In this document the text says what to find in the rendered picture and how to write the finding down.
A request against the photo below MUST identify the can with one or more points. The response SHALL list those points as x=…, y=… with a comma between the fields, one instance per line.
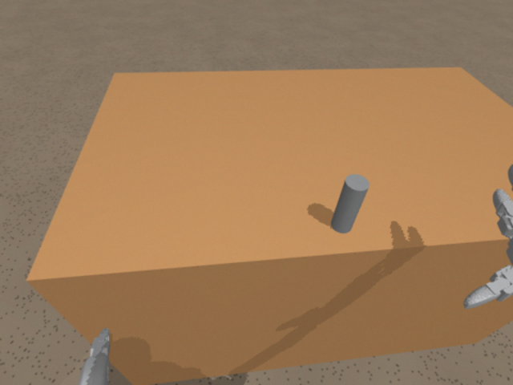
x=350, y=201

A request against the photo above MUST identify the left robot hand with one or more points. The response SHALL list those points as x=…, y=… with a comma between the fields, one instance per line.
x=95, y=370

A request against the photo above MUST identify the right robot hand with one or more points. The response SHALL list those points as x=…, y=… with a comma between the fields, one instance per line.
x=501, y=285

